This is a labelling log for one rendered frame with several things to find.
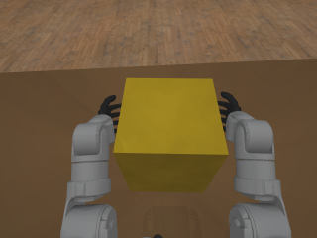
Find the carton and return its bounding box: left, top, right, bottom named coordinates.
left=113, top=77, right=229, bottom=193

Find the robot left hand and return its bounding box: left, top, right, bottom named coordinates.
left=98, top=95, right=122, bottom=134

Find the robot left upper arm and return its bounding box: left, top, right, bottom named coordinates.
left=61, top=204, right=118, bottom=238

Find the right robot forearm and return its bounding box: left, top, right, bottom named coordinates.
left=225, top=111, right=292, bottom=238

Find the robot right upper arm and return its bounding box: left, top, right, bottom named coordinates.
left=229, top=202, right=291, bottom=238

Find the robot right hand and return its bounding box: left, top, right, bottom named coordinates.
left=217, top=91, right=242, bottom=132

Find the left robot forearm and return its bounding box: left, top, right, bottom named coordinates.
left=60, top=114, right=116, bottom=238

